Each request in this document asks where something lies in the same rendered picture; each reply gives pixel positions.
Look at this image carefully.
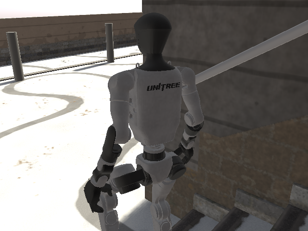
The right robot thigh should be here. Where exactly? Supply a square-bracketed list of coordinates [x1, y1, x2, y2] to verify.
[150, 152, 186, 220]

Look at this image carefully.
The robot left hand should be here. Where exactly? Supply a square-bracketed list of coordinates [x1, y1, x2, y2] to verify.
[84, 180, 112, 213]

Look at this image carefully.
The robot head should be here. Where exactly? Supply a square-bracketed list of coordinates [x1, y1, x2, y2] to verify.
[134, 13, 175, 71]

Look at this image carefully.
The left robot forearm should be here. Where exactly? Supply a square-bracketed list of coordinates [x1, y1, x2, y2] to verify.
[90, 126, 122, 188]

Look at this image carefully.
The right robot forearm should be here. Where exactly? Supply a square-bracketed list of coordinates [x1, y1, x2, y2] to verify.
[181, 122, 204, 149]

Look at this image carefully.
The left robot upper arm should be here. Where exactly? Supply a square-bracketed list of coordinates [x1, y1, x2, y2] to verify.
[108, 69, 135, 144]

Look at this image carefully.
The right robot upper arm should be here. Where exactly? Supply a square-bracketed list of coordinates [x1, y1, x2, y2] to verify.
[175, 66, 204, 127]

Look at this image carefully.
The robot right hand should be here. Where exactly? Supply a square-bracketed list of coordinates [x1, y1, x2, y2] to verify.
[174, 143, 193, 165]

